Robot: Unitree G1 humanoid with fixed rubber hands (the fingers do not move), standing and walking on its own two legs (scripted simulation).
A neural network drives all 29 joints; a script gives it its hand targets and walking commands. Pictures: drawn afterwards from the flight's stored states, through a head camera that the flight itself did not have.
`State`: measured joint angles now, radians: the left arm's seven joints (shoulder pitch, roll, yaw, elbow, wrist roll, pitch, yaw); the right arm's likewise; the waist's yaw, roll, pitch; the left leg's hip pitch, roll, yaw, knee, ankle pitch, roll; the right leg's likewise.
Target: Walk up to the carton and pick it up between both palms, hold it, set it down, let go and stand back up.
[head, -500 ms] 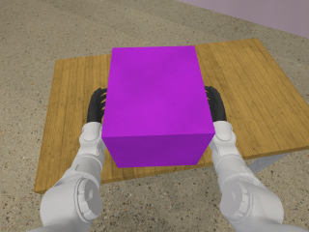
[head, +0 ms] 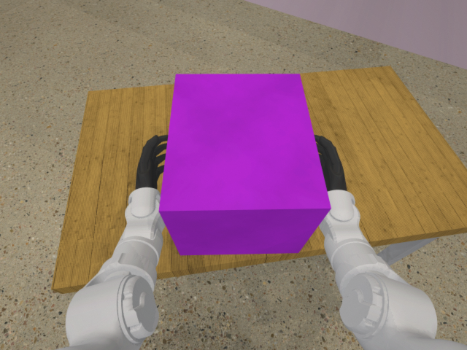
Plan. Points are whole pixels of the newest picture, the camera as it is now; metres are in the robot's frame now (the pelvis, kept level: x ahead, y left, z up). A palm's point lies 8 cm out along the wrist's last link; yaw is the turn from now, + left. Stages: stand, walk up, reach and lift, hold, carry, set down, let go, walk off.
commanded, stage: reach and lift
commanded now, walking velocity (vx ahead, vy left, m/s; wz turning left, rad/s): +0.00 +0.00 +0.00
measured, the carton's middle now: (238, 166) +0.47 +0.02 +0.01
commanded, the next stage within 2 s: none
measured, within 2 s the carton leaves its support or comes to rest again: leaves its support in 0.84 s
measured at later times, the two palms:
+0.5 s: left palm (149, 185) +0.41 +0.18 +0.03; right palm (332, 185) +0.41 -0.15 +0.03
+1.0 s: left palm (142, 191) +0.38 +0.18 +0.05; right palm (339, 189) +0.39 -0.14 +0.06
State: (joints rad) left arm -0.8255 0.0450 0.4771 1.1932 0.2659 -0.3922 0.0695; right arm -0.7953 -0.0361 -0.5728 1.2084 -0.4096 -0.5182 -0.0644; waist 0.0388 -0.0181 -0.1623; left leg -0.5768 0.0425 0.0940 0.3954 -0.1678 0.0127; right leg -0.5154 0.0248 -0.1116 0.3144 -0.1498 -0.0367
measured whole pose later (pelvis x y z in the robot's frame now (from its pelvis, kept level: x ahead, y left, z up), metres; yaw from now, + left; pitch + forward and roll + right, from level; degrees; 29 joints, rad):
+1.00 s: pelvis -0.01 +0.00 +0.00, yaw +2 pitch +16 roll -2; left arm -0.74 0.11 0.08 1.24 -0.14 -0.31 0.15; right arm -0.71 -0.10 -0.08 1.14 0.01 -0.30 -0.13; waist 0.00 0.04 -0.26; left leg -0.57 0.04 0.06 0.49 -0.20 0.02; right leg -0.49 0.01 -0.14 0.40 -0.19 -0.03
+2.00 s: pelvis -0.04 +0.01 +0.01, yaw +2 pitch -2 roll -1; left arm -0.53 0.02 0.20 0.32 0.15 0.51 0.11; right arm -0.57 -0.10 -0.04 0.60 0.17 0.22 -0.12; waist -0.06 -0.02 -0.05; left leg -0.18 0.02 0.08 0.36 -0.15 0.02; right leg -0.11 0.01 -0.12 0.28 -0.14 -0.02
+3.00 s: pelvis -0.04 +0.00 +0.01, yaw +2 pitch -5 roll -1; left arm -0.51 0.02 0.24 0.12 0.21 0.65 0.01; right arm -0.54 -0.08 -0.02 0.45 0.18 0.31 -0.16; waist -0.08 -0.04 0.00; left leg -0.10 0.02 0.06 0.35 -0.15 0.02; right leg -0.03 0.01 -0.13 0.28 -0.15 -0.03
